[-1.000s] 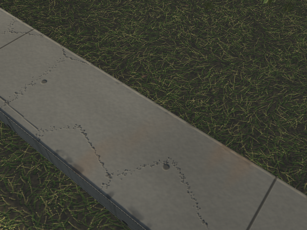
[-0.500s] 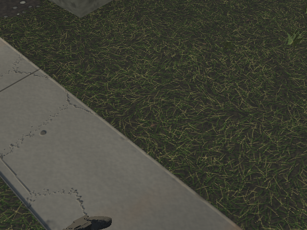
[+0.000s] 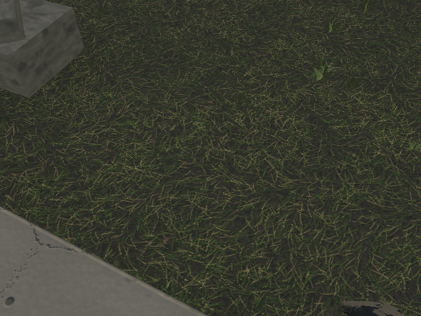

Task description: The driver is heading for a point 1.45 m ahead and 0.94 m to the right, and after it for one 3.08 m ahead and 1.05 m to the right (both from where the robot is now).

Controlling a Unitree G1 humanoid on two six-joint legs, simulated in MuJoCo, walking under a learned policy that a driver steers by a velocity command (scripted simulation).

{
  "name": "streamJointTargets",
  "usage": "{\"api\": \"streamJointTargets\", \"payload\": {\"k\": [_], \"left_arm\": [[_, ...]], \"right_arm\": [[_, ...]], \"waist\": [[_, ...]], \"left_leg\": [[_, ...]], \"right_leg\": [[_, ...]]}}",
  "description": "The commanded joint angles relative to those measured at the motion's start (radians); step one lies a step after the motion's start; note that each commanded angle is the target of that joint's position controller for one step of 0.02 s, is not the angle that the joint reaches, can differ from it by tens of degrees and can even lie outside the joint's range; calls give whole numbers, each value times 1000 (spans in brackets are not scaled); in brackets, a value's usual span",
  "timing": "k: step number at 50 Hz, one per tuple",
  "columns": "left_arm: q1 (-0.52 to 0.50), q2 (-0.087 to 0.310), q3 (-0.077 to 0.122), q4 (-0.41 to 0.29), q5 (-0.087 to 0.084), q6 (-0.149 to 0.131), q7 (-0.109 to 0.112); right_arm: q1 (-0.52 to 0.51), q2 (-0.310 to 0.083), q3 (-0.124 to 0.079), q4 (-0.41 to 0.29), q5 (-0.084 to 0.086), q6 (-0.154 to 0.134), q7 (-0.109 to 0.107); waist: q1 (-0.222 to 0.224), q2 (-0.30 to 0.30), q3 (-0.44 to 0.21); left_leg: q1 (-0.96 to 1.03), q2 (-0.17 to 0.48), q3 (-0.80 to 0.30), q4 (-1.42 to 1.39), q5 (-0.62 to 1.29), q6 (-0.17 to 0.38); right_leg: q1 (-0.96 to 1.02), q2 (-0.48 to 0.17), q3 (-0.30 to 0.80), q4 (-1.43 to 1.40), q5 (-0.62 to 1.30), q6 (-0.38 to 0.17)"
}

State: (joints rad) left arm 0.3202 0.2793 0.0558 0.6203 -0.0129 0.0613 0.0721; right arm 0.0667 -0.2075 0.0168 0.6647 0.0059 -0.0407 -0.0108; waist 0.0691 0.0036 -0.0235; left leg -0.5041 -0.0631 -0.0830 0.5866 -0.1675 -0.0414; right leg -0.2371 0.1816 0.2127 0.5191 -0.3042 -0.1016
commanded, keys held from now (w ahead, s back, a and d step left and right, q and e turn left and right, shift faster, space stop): e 0.92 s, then w+e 0.08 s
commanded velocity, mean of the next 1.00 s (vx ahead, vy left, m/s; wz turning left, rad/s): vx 0.02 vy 0.00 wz -0.59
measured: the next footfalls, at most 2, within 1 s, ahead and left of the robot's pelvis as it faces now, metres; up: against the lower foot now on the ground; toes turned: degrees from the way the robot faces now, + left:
left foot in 0.04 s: +0.14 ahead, +0.10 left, +0.00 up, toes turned -7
right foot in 0.52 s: +0.02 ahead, -0.13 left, +0.00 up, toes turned -20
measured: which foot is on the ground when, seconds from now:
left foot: up 0.00-0.02, down 0.04-0.52, up 0.54-1.00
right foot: down 0.00-0.04, up 0.06-0.50, down 0.52-1.00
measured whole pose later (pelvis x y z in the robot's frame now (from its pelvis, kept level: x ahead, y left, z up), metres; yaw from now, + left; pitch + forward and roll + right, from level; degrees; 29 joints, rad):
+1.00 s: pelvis +0.02 -0.01 +0.00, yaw -35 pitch +3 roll +1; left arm 0.22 0.27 0.05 0.54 -0.03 0.06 0.04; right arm 0.07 -0.23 -0.03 0.64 0.02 0.00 0.00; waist 0.03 -0.01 -0.01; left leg -0.35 -0.05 -0.06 0.60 -0.33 -0.02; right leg -0.36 0.11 0.23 0.58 -0.25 -0.02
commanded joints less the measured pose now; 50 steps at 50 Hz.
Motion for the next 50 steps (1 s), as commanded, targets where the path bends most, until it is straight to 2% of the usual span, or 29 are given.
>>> {"api": "streamJointTargets", "payload": {"k": [1,2,3,4,5,6,7,9,10,12,16,19,23,25,26,27,28,29,30,31,32,34,37,40,44,46,48,49,50], "left_arm": [[-91,106,25,-107,-14,-9,-19],[-36,41,7,-112,3,-17,-32],[44,65,5,-125,2,-23,-38],[112,145,28,-70,4,-31,-42],[46,178,38,-55,-6,-25,-42],[10,170,37,-53,-7,-12,-38],[-35,153,32,-73,-7,-3,-33],[-63,102,14,-87,-22,0,-40],[-67,101,15,-93,-24,0,-42],[-74,100,14,-98,-21,0,-40],[-121,74,3,-111,-8,-3,-40],[-147,56,-6,-121,-1,-6,-53],[-98,75,7,-104,-2,-3,-77],[-11,72,17,-67,0,-5,-86],[24,109,32,-60,8,-10,-85],[31,231,60,-90,12,-13,-70],[2,267,66,-126,44,-30,-71],[-45,215,53,-138,47,-46,-70],[-98,166,38,-141,34,-54,-64],[-134,134,28,-153,23,-54,-59],[-156,122,20,-158,15,-53,-53],[-145,101,10,-160,18,-55,-37],[-98,114,14,-154,16,-52,-17],[-79,133,23,-149,10,-40,-8],[-85,152,35,-158,8,-24,-12],[-96,154,39,-153,-3,-18,-21],[-111,147,39,-149,-19,-13,-29],[-130,141,37,-145,-30,-12,-33],[-141,122,31,-142,-31,-16,-39]], "right_arm": [[21,-148,-69,-75,-8,-36,-4],[48,-201,-81,-89,-27,-31,-13],[57,-207,-82,-92,-53,-13,-16],[48,-143,-71,-107,-32,-10,-20],[37,-85,-52,-132,-26,-5,-26],[32,-81,-47,-137,-26,4,-28],[19,-93,-47,-135,-18,16,-33],[24,-115,-52,-122,-25,31,-41],[33,-119,-55,-122,-32,30,-44],[44,-124,-57,-118,-35,33,-48],[63,-157,-75,-105,-28,43,-57],[54,-182,-88,-93,-23,49,-55],[47,-209,-107,-68,2,51,-35],[44,-193,-105,-42,26,59,-27],[91,-162,-103,-16,31,63,-22],[108,-96,-87,-37,-7,64,-12],[-13,-138,-101,-88,-13,58,-24],[-39,-161,-110,-88,0,58,-27],[-20,-159,-109,-77,3,60,-28],[0,-159,-112,-58,-5,65,-33],[4,-163,-115,-62,-12,67,-37],[0,-143,-107,-73,-11,63,-37],[-21,-127,-92,-89,-8,57,-33],[-49,-108,-76,-105,-6,57,-27],[-62,-92,-65,-109,0,47,-10],[-46,-93,-66,-104,5,35,0],[2,-106,-72,-94,16,26,12],[43,-102,-78,-82,19,21,16],[98,-107,-87,-65,13,17,15]], "waist": [[-83,-124,-88],[-56,81,-164],[-1,363,-186],[3,252,-179],[-35,114,-125],[-41,50,-107],[-44,48,-77],[-50,97,-43],[-58,124,-54],[-65,138,-82],[-86,135,-95],[-93,154,-83],[-74,163,-76],[-27,137,-75],[-28,38,-49],[-66,-285,-25],[-7,-302,-21],[-15,-220,-6],[-42,-189,6],[-55,-147,-5],[-63,-150,-9],[-70,-140,-47],[-54,-124,-75],[-42,-137,-83],[-27,-158,-77],[-29,-171,-88],[-51,-179,-107],[-85,-169,-95],[-115,-135,-86]], "left_leg": [[241,87,-39,-227,190,65],[437,298,-225,-194,478,162],[505,473,-523,-240,587,348],[458,514,-559,-235,507,388],[417,439,-410,-206,442,346],[379,377,-309,-210,345,302],[358,337,-254,-227,259,282],[313,260,-122,-260,265,270],[316,259,-96,-263,280,285],[355,282,-79,-265,277,312],[383,326,-55,-274,149,323],[333,337,-16,-281,56,314],[281,359,21,-255,21,288],[246,327,79,-164,28,226],[156,269,151,-31,-66,146],[-124,132,256,300,-410,26],[-217,46,97,470,-491,-3],[-224,72,42,576,-414,-8],[-238,84,25,595,-326,-8],[-238,92,14,601,-269,-15],[-230,86,13,618,-224,-25],[-210,64,15,663,-153,-31],[-225,50,9,594,-132,-35],[-194,45,10,457,-163,-33],[-70,21,22,281,-240,-15],[11,4,23,188,-242,-6],[120,3,24,44,-205,15],[221,2,35,-94,-125,36],[371,33,24,-184,-62,66]], "right_leg": [[34,-195,238,78,357,-40],[-108,-87,104,324,-50,14],[-312,11,-25,550,-449,68],[-347,-82,-42,732,-399,126],[-370,-110,-58,821,-312,165],[-378,-125,-62,853,-251,181],[-406,-143,-66,851,-205,186],[-388,-146,-128,812,-136,194],[-387,-143,-140,822,-113,203],[-396,-159,-147,789,-105,214],[-390,-213,-169,658,-90,205],[-305,-240,-204,514,-104,175],[-138,-237,-256,259,-88,107],[-1,-184,-310,15,23,56],[87,-204,-214,-100,120,18],[204,-474,180,-155,388,-89],[52,-553,333,-210,332,-238],[33,-504,266,-220,223,-223],[31,-449,212,-207,144,-170],[41,-415,184,-192,113,-133],[31,-397,164,-182,162,-126],[38,-369,149,-167,245,-135],[100,-364,163,-144,331,-146],[127,-359,188,-117,378,-142],[67,-344,244,-104,341,-145],[54,-333,275,-90,408,-139],[23,-303,314,-106,184,-123],[-39,-268,316,-102,6,-103],[-157,-225,287,-65,-181,-69]]}}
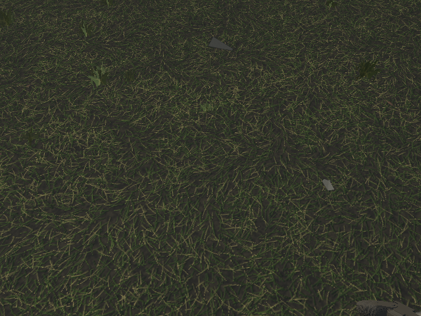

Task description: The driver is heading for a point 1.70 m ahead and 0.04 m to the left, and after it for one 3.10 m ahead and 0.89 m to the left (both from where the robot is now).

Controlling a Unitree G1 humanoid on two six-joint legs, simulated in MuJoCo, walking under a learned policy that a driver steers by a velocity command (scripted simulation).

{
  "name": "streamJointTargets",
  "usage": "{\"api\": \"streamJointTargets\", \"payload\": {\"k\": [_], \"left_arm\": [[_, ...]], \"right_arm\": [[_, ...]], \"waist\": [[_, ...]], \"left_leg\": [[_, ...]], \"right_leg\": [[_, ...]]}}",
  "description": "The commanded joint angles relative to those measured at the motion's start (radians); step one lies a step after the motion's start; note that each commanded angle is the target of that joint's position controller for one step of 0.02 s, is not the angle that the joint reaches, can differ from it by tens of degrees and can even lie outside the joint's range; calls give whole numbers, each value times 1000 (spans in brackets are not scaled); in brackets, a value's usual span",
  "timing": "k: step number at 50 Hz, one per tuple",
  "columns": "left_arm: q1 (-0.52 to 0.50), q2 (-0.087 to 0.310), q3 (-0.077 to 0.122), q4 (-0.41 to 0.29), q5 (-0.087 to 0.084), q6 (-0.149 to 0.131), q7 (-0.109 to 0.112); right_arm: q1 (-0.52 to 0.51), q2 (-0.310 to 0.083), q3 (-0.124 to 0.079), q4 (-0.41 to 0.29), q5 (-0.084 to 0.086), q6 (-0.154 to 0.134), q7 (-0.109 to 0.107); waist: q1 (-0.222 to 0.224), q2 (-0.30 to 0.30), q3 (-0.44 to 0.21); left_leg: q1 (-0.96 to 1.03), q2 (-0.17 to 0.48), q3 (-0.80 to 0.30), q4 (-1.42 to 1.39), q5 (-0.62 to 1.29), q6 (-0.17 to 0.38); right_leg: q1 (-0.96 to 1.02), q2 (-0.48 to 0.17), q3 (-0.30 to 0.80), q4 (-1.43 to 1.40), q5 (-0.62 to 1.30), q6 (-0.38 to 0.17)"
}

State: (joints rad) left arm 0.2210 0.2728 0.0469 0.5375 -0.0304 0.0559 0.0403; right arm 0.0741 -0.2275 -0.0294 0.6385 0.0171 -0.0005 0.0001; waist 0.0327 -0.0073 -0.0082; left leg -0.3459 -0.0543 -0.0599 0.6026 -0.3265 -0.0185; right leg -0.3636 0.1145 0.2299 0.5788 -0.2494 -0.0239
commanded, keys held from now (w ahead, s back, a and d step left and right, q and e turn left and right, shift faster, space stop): w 1.00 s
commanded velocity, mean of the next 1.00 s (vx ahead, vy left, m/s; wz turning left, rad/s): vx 0.41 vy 0.00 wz -0.14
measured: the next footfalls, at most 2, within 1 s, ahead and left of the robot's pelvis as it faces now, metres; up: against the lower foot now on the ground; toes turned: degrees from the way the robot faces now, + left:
left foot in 0.02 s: +0.05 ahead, +0.11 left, +0.00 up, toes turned -6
right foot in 0.52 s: +0.28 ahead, -0.18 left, +0.00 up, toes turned -7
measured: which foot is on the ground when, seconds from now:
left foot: up 0.00-0.00, down 0.02-0.52, up 0.54-1.00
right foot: down 0.00-0.02, up 0.04-0.50, down 0.52-1.00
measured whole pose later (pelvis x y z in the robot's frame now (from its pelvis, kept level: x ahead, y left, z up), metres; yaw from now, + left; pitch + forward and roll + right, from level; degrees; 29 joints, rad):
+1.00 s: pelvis +0.40 -0.09 -0.01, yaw -6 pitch +2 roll -1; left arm 0.51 0.27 0.05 0.81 -0.01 -0.09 0.04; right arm 0.09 -0.28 -0.06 0.72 -0.01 -0.07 0.08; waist 0.06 0.04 -0.03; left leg -0.74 0.09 -0.07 0.70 0.34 0.06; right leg -0.03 0.03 -0.03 0.47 -0.48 -0.04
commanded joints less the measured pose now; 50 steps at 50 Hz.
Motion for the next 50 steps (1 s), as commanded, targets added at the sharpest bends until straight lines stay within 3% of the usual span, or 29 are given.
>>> {"api": "streamJointTargets", "payload": {"k": [1,2,3,4,5,7,9,14,17,20,22,24,25,26,27,28,29,31,32,34,35,36,38,39,40,42,45,48,50], "left_arm": [[-17,49,16,-57,3,-19,-16],[5,65,24,-71,-9,-37,-18],[5,133,43,-58,3,-54,-16],[-1,169,55,-31,5,-57,-15],[27,152,51,-1,16,-57,-15],[22,112,42,18,14,-67,-22],[-3,82,34,25,12,-85,-30],[-103,59,18,17,14,-119,-40],[-182,28,-1,12,8,-135,-57],[-234,36,0,-3,1,-148,-82],[-213,52,5,-10,-6,-150,-93],[-89,96,27,21,-5,-156,-92],[54,140,52,65,-2,-154,-83],[226,204,75,96,6,-153,-71],[254,304,88,88,23,-151,-68],[245,203,64,81,15,-155,-76],[187,148,45,84,13,-155,-76],[101,95,28,80,18,-157,-87],[72,79,23,81,24,-164,-89],[63,74,25,97,25,-175,-86],[75,83,28,111,17,-177,-83],[91,111,40,127,21,-174,-77],[117,155,53,143,38,-176,-71],[127,143,48,152,30,-178,-67],[170,147,48,170,13,-184,-55],[202,145,45,201,-1,-183,-28],[252,135,36,219,13,-173,-3],[299,150,36,228,18,-161,9],[340,134,27,237,13,-146,14]], "right_arm": [[185,-142,-53,-29,-19,-24,0],[206,-231,-72,-28,-51,-26,3],[153,-225,-79,-44,-55,-43,-1],[113,-159,-60,-45,-34,-52,-10],[111,-122,-46,-41,-23,-56,-16],[162,-108,-38,-9,-17,-68,-18],[231,-111,-40,23,-21,-80,-14],[312,-145,-44,69,-13,-81,-8],[355,-177,-44,92,-4,-73,-8],[394,-209,-46,122,1,-65,-6],[398,-217,-46,139,12,-56,0],[352,-231,-48,142,7,-45,2],[349,-213,-42,141,5,-44,2],[350,-179,-25,120,-16,-46,0],[456,-59,8,83,-22,-64,-3],[421,-147,-14,90,-1,-83,-3],[333,-208,-38,74,24,-87,0],[281,-195,-42,78,10,-76,1],[290,-179,-44,83,8,-65,4],[275,-155,-45,88,9,-54,3],[269,-149,-45,86,4,-46,4],[255,-119,-36,82,-9,-45,3],[242,-115,-39,92,-18,-50,13],[225,-124,-43,89,-12,-55,17],[126,-163,-62,59,7,-64,23],[45,-154,-60,38,5,-73,34],[-35,-112,-47,30,-24,-83,58],[-93,-108,-42,7,-27,-91,86],[-144,-86,-32,-20,-27,-94,106]], "waist": [[-94,28,-149],[-61,221,-61],[-42,216,11],[-31,174,64],[-23,154,58],[-42,151,72],[-63,134,77],[-106,142,79],[-145,146,103],[-155,131,132],[-128,146,123],[-30,156,49],[37,118,-39],[111,27,-180],[39,-275,-305],[61,-267,-312],[48,-202,-169],[0,-88,-63],[-27,-102,-39],[-45,-95,-9],[-51,-77,8],[-55,-57,7],[-54,-12,-3],[-53,-5,3],[-40,-46,51],[-33,-62,106],[3,-44,76],[19,-35,89],[41,-37,106]], "left_leg": [[406,236,-206,-242,-44,115],[343,408,-526,-368,-251,227],[247,436,-636,-428,-437,289],[225,383,-542,-424,-448,264],[240,333,-459,-420,-395,229],[246,285,-346,-434,-287,206],[264,266,-286,-444,-206,220],[319,268,-196,-470,4,241],[279,266,-131,-480,96,239],[252,283,-103,-481,176,239],[288,311,-104,-464,215,224],[291,299,-61,-352,455,194],[248,250,-9,-178,588,166],[100,198,33,104,411,127],[-232,25,52,477,-125,55],[-342,31,-62,631,-201,60],[-400,82,-58,687,-116,71],[-338,153,-41,632,32,68],[-297,179,-46,584,84,65],[-276,184,-32,511,105,57],[-292,180,-31,481,108,53],[-294,172,-12,456,123,36],[-335,178,-18,448,245,26],[-374,175,-24,441,282,25],[-490,194,-80,373,313,38],[-532,193,-75,211,452,41],[-447,167,-17,125,660,51],[-486,158,-20,99,708,82],[-519,147,-8,86,708,95]], "right_leg": [[-211,-71,138,132,-456,-77],[-409,39,-25,345,-408,-37],[-444,-42,-26,483,-302,-1],[-466,-61,-39,539,-220,19],[-460,-67,-51,573,-169,37],[-466,-84,-78,618,-77,42],[-489,-99,-111,622,-4,35],[-494,-179,-187,386,145,47],[-375,-179,-240,165,171,46],[-260,-156,-270,46,168,29],[-195,-156,-255,-18,149,-2],[0,-121,-272,-60,157,-43],[199,-106,-279,-76,151,-74],[463,-254,-123,-77,103,-130],[732,-497,317,-163,-71,-275],[669,-509,496,-297,-216,-300],[548,-481,348,-301,-173,-259],[342,-395,130,-328,36,-228],[279,-361,63,-357,81,-219],[240,-337,18,-406,116,-224],[229,-334,12,-413,180,-231],[218,-335,-16,-411,266,-246],[237,-352,-32,-369,365,-261],[247,-355,-40,-362,372,-260],[308,-366,-25,-373,273,-220],[291,-332,-66,-384,177,-194],[243,-313,-102,-305,131,-182],[269,-336,-84,-197,107,-174],[295,-344,-72,-136,104,-162]]}}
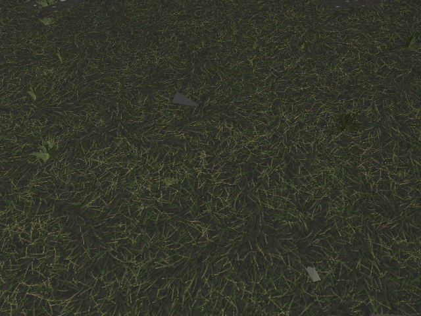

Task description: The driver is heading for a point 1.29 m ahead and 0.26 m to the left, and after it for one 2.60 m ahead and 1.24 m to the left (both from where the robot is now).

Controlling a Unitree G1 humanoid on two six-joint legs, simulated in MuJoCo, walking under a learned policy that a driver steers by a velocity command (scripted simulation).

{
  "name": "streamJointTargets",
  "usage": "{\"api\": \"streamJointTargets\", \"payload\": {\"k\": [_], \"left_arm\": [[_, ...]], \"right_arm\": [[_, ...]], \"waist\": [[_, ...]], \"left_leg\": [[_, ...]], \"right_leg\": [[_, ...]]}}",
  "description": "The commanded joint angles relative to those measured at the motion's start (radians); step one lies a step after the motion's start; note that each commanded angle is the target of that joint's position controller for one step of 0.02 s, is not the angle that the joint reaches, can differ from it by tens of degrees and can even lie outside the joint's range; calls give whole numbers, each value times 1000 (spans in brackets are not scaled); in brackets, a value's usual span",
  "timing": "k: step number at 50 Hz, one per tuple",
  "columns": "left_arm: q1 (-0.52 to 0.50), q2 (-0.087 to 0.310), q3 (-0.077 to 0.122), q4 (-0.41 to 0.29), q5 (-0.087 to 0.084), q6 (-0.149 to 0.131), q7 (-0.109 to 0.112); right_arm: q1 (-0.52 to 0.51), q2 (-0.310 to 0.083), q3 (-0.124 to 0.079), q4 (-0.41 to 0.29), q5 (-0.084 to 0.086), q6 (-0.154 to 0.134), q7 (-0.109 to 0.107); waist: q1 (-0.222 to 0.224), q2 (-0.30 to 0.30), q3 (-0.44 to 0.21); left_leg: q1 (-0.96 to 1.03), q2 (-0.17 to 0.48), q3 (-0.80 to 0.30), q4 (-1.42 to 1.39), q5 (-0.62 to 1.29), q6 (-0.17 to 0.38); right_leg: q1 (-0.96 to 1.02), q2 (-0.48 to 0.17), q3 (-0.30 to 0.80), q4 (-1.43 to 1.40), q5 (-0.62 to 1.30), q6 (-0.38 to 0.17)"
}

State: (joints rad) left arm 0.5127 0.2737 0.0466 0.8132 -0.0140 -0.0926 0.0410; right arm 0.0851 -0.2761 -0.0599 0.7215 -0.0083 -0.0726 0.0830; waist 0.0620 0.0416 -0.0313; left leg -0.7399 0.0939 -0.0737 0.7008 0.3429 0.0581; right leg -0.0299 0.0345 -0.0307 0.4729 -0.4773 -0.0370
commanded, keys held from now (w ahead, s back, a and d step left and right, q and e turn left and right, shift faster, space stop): w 0.24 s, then no key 0.72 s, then w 0.04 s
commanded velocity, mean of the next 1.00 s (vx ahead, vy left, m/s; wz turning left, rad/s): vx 0.24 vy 0.00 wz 0.00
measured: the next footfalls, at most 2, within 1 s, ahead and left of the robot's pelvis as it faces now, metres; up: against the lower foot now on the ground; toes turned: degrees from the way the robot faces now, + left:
left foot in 0.22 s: +0.34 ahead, +0.20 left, -0.17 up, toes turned +3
right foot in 0.58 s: +0.56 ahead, -0.01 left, -0.17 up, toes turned +0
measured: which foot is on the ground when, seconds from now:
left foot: up 0.00-0.20, down 0.22-0.60, up 0.62-0.82, down 0.84-1.00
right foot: down 0.00-0.22, up 0.24-0.56, down 0.58-1.00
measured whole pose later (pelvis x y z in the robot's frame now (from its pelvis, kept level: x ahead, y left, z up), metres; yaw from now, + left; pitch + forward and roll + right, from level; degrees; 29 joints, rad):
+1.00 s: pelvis +0.44 +0.09 -0.16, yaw +1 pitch +0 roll +0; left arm 0.15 0.21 0.05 0.88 0.01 -0.01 0.03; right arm 0.24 -0.23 -0.04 1.00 -0.01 0.00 -0.03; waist -0.01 -0.01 0.01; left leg -0.20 0.01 -0.02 0.54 -0.34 -0.01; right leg -0.33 0.02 0.02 0.51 -0.17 -0.01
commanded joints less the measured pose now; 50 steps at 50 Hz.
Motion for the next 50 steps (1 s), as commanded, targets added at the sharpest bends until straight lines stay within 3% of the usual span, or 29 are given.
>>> {"api": "streamJointTargets", "payload": {"k": [1,5,8,9,10,11,12,13,14,15,16,17,19,20,21,23,26,29,30,31,32,33,36,40,42,44,45,48,50], "left_arm": [[73,132,28,-30,-6,12,21],[90,118,26,-15,-16,50,39],[44,130,29,-22,-17,50,24],[37,146,35,-14,-13,51,17],[-14,161,42,-1,-21,45,4],[-19,120,38,19,-27,25,-14],[150,-13,8,17,-19,2,-33],[176,55,-2,0,-52,-34,-46],[88,81,3,-36,-57,-38,-39],[0,82,-5,-67,-62,-34,-26],[-54,77,-5,-81,-54,-12,-5],[-91,118,8,-84,-34,8,7],[-116,62,7,-78,3,49,12],[-168,36,0,-97,18,41,8],[-205,14,-4,-104,20,28,1],[-207,-3,-6,-78,15,12,-24],[-276,29,7,-91,26,18,-41],[-253,79,36,-72,51,23,-50],[-263,145,51,-85,54,25,-46],[-263,104,38,-87,57,35,-41],[-257,42,21,-85,49,42,-44],[-282,35,15,-84,41,44,-51],[-430,67,23,-95,35,53,-46],[-473,57,23,-67,29,73,-23],[-438,38,18,-38,25,74,-19],[-433,43,21,-38,27,75,-17],[-438,41,21,-30,28,72,-14],[-407,35,25,3,25,69,-9],[-388,27,27,29,16,71,-11]], "right_arm": [[-189,-32,3,-118,1,-25,33],[-242,-14,21,-128,16,-27,49],[-95,-45,8,-62,23,-33,22],[54,-85,-12,-5,19,-30,5],[263,-129,-33,60,13,-27,-9],[432,-158,-43,118,-12,-18,-17],[455,-221,-27,128,-47,-24,-21],[531,-220,-44,138,-33,-9,-30],[499,-211,-49,145,-18,8,-41],[400,-201,-48,128,-9,17,-49],[276,-199,-36,103,-3,14,-53],[182,-155,-16,69,-3,-9,-58],[56,-94,4,84,-5,-31,-58],[42,-94,4,87,-10,-40,-63],[44,-98,5,97,-11,-41,-75],[97,-112,-2,121,2,-30,-92],[132,-119,-9,154,39,-9,-98],[160,-98,-6,177,27,17,-99],[248,-76,-1,183,3,19,-96],[366,-7,22,214,-2,25,-93],[333,-27,22,214,11,45,-94],[276,-69,11,195,18,68,-98],[200,-81,-2,185,9,124,-121],[239,-30,4,233,1,121,-121],[213,-45,3,228,-22,117,-115],[174,-106,-9,226,-6,106,-117],[140,-80,-1,221,-4,91,-117],[123,-61,6,229,-4,56,-116],[177,-81,-1,252,6,53,-116]], "waist": [[28,-86,140],[66,-99,163],[15,-102,109],[-46,-112,44],[-171,-85,-44],[-259,66,-122],[-151,303,-255],[-207,366,-412],[-206,214,-447],[-164,79,-409],[-100,20,-290],[-58,-36,-193],[23,1,0],[10,56,30],[0,90,17],[-17,119,-75],[-36,43,-74],[-18,-18,-77],[-66,-142,-107],[-97,-249,-207],[-66,-267,-221],[-61,-224,-178],[-99,-176,-78],[-130,-180,-81],[-115,-139,-43],[-69,-5,46],[-64,22,57],[-55,29,30],[-69,36,12]], "left_leg": [[-177,6,9,-15,21,22],[-66,0,36,-157,85,3],[203,1,48,-285,119,-8],[352,-3,49,-299,112,-8],[621,7,65,-369,202,9],[962,80,36,-346,327,72],[1356,207,-68,100,823,130],[1444,290,-221,105,909,252],[1385,318,-312,-41,555,295],[1248,346,-392,-162,150,322],[988,377,-485,-279,14,347],[732,404,-484,-342,-23,325],[350,228,-183,-397,102,218],[292,136,-60,-424,182,183],[277,75,15,-428,219,158],[422,68,44,-408,256,158],[551,108,16,-366,165,127],[547,34,36,-213,-63,51],[473,-58,80,-95,-298,-4],[391,-106,78,72,-705,-48],[347,-104,34,178,-968,-69],[304,-92,7,228,-1033,-75],[351,-42,-3,136,-902,-96],[576,-85,75,-139,-607,-86],[601,-59,55,-221,-564,-56],[404,-25,0,-293,-806,-10],[356,-22,-7,-328,-822,-15],[376,-24,-5,-338,-684,-41],[411,-26,-13,-351,-791,-16]], "right_leg": [[0,-277,202,7,329,-147],[-8,-243,151,139,340,-89],[-16,-199,111,304,462,-55],[-12,-188,116,469,573,-50],[-101,-155,93,735,590,-19],[-363,-20,41,1191,104,49],[-773,37,213,1526,-436,61],[-880,36,318,1535,-370,87],[-931,-3,282,1477,-328,111],[-963,-78,206,1366,-205,96],[-933,-108,109,1402,-116,112],[-837,-141,161,1232,37,78],[-609,-188,160,830,127,91],[-537,-167,121,605,216,93],[-435,-140,93,418,321,90],[-348,-81,67,250,480,92],[-334,-66,80,121,549,44],[-174,-52,80,8,759,-19],[-45,-156,177,22,1163,-70],[87,-317,331,28,1258,-209],[58,-364,427,-19,1103,-261],[-3,-345,443,-61,869,-250],[-221,-280,382,-178,378,-164],[-339,-178,239,-186,160,-98],[-369,-136,205,-173,13,-33],[-282,-69,130,-120,55,11],[-217,-63,119,-71,148,14],[-135,-58,100,-1,404,-8],[-150,-21,56,44,265,-15]]}}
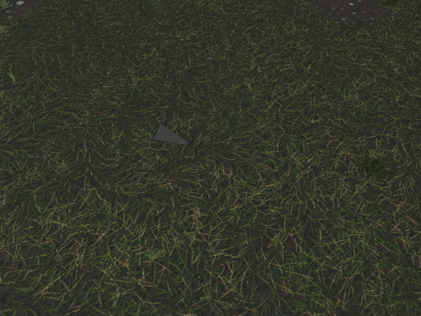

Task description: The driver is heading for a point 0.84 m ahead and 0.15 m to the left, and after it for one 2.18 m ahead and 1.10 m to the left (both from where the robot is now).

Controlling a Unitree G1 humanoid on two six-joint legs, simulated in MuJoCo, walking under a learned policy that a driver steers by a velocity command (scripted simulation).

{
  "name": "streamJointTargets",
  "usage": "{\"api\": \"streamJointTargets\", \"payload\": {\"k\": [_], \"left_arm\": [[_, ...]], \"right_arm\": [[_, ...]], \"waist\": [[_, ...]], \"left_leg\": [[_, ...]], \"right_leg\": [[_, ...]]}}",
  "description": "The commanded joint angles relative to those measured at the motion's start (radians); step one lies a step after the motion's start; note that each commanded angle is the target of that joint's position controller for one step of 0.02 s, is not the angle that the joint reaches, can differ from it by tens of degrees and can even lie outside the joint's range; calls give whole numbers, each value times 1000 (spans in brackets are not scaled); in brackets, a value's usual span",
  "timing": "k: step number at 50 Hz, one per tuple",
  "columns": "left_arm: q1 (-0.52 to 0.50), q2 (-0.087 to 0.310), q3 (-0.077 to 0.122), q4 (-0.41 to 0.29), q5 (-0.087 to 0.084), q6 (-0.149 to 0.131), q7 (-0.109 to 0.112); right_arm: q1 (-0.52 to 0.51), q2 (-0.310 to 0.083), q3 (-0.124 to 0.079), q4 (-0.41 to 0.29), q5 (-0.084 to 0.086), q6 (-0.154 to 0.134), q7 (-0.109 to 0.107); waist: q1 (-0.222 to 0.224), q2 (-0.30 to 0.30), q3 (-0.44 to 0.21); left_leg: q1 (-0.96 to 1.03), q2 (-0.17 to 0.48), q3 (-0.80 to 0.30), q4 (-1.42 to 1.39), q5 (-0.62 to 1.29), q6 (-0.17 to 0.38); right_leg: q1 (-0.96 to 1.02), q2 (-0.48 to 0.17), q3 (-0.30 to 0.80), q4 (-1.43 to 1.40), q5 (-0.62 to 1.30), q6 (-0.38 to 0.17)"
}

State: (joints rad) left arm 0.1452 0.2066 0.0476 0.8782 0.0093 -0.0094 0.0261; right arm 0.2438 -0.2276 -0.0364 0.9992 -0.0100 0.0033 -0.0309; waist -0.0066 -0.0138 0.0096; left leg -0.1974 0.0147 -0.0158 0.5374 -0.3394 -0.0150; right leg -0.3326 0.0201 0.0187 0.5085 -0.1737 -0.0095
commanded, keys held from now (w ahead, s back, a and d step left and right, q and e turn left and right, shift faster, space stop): w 0.16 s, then no key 0.72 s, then w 0.12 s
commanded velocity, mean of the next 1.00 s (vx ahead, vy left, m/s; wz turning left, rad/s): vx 0.12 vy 0.00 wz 0.00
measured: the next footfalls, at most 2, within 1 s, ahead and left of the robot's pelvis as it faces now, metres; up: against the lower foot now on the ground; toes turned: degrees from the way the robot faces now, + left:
left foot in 0.54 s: +0.23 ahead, +0.12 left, +0.00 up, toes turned +0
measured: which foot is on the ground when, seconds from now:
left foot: down 0.00-0.20, up 0.22-0.52, down 0.54-1.00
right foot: down 0.00-1.00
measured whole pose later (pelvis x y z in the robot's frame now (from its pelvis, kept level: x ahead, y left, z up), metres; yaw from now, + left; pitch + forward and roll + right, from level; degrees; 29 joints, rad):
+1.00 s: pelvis +0.16 +0.02 +0.00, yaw -1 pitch -1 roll +0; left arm 0.24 0.22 0.03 1.12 -0.01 0.00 0.04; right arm 0.12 -0.21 -0.06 1.05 0.02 0.00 -0.02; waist 0.02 -0.01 0.03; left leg -0.30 -0.03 0.02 0.57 -0.27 0.05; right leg -0.11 -0.01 -0.01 0.55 -0.43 -0.02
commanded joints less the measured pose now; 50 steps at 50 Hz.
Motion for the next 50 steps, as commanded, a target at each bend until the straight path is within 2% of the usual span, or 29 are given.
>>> {"api": "streamJointTargets", "payload": {"k": [1,3,4,6,8,9,10,11,12,13,14,15,17,18,20,22,24,26,27,28,29,30,31,35,44,45,47,48,50], "left_arm": [[-21,95,28,-30,-13,-13,1],[-66,95,31,-39,-23,-31,-6],[-90,92,30,-48,-29,-46,-12],[-103,83,29,-48,-32,-74,-24],[-35,86,33,-16,-40,-88,-36],[40,106,45,19,-38,-87,-35],[129,164,66,48,-29,-84,-32],[224,262,94,77,-21,-81,-33],[292,239,79,89,-10,-79,-38],[246,178,55,83,-8,-85,-37],[173,165,46,65,-12,-89,-35],[123,153,39,58,-19,-87,-34],[82,106,15,68,-14,-76,-25],[83,102,10,78,-5,-72,-20],[61,145,13,88,3,-63,-7],[58,192,22,101,-4,-52,0],[38,184,17,113,-16,-45,-1],[35,157,9,130,-28,-41,-7],[66,139,5,143,-19,-43,-12],[130,122,4,153,2,-44,-15],[193,78,-5,173,3,-35,-11],[159,86,-6,174,-1,-24,-6],[119,105,-3,169,-6,-13,0],[112,111,-3,183,-2,6,9],[107,103,-8,219,-4,11,12],[127,94,-10,230,-6,12,12],[119,94,-8,226,-15,12,14],[107,91,-9,216,-17,8,15],[97,66,-16,195,-22,-15,13]], "right_arm": [[37,-150,-32,-24,15,-20,-4],[85,-183,-43,-23,26,-30,-6],[96,-202,-51,-20,33,-39,-7],[105,-194,-53,-17,39,-61,-6],[67,-180,-52,-26,48,-64,1],[16,-180,-52,-44,43,-61,2],[-31,-166,-48,-71,34,-63,-1],[-30,-114,-34,-96,18,-70,-5],[4,-99,-28,-84,-1,-75,-6],[38,-124,-40,-66,19,-71,0],[38,-116,-40,-56,35,-64,5],[13,-109,-42,-57,37,-56,6],[-17,-86,-44,-60,28,-42,2],[-25,-62,-39,-60,25,-38,3],[-65,-40,-30,-70,22,-34,2],[-94,-59,-30,-75,23,-25,-1],[-95,-77,-34,-68,25,-13,-1],[-84,-90,-39,-56,8,-7,0],[-78,-128,-48,-54,-3,-5,-2],[-89,-180,-58,-61,-1,-3,-6],[-118,-151,-50,-54,5,-1,-3],[-156,-114,-45,-61,16,0,4],[-173,-103,-42,-62,17,-2,8],[-165,-103,-40,-37,13,-19,14],[-182,-102,-37,-3,16,-9,9],[-166,-97,-36,9,17,-7,8],[-144,-123,-48,17,30,0,5],[-131,-132,-50,17,31,-3,5],[-83,-150,-55,22,33,-22,8]], "waist": [[-9,114,-4],[-38,166,79],[-44,183,119],[-38,184,140],[8,163,112],[49,142,81],[84,62,26],[95,-164,-47],[114,-252,-120],[70,-139,-91],[41,-82,-69],[27,-48,-37],[3,-62,-19],[-1,-81,-29],[-5,-87,-45],[3,-88,-81],[-8,-89,-83],[-32,-59,-56],[-24,-11,-57],[29,72,-70],[65,140,-88],[48,112,-51],[35,86,-25],[30,65,-46],[23,27,-47],[25,32,-62],[13,41,-16],[5,52,24],[-5,129,79]], "left_leg": [[-117,75,-109,-208,-193,90],[-38,188,-263,-287,-294,172],[1,253,-341,-307,-268,211],[74,304,-377,-286,-76,240],[54,264,-294,-237,45,204],[-21,204,-219,-174,180,163],[-88,113,-105,-4,377,106],[-264,-36,44,298,310,17],[-383,-76,-14,543,-228,-20],[-404,-41,-92,676,-280,-10],[-406,-7,-91,688,-223,1],[-424,23,-68,634,-162,9],[-344,50,-37,470,-39,8],[-296,44,-21,381,2,-2],[-203,25,3,210,43,-16],[-125,5,24,115,100,-23],[-52,3,26,37,189,-9],[51,6,21,-105,343,31],[115,52,-32,-128,511,55],[176,109,-81,-83,660,92],[167,132,-99,-62,611,147],[119,106,-93,-66,505,144],[90,85,-84,-70,460,126],[88,66,-72,-56,537,113],[86,52,-65,-61,500,120],[90,43,-60,-71,371,119],[44,39,-82,-104,-66,136],[5,61,-128,-146,-256,151],[-13,157,-298,-255,-442,207]], "right_leg": [[98,20,-25,48,-153,-41],[-86,40,-66,144,-221,-42],[-156,17,-62,168,-206,-53],[-213,-23,-41,165,-202,-73],[-73,-16,-61,36,-161,-89],[94,3,-60,-18,-67,-94],[238,-37,24,-49,89,-114],[432,-186,266,-105,312,-203],[524,-367,497,-182,640,-300],[476,-392,427,-148,744,-309],[420,-352,316,-143,754,-278],[383,-318,245,-158,720,-245],[304,-242,136,-193,684,-186],[286,-215,99,-193,716,-180],[248,-191,51,-180,772,-179],[233,-204,53,-172,790,-190],[202,-210,62,-167,701,-184],[145,-179,62,-147,501,-139],[118,-141,54,-127,338,-99],[74,-69,16,-106,112,-58],[79,-43,-2,-129,-39,-30],[90,-31,-12,-134,-65,-15],[83,-26,-19,-126,-55,-11],[127,-43,-12,-109,46,-2],[151,-50,-19,-108,40,7],[156,-39,-33,-110,-55,3],[94,-16,-57,-65,-289,-23],[51,-15,-57,-35,-363,-36],[-33,-10,-68,61,-371,-52]]}}
Keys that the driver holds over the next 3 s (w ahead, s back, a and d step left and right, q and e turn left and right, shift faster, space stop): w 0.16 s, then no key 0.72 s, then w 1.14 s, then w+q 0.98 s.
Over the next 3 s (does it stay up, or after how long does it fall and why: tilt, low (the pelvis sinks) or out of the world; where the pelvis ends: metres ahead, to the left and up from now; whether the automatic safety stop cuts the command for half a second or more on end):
stays up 1.13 0.12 0.01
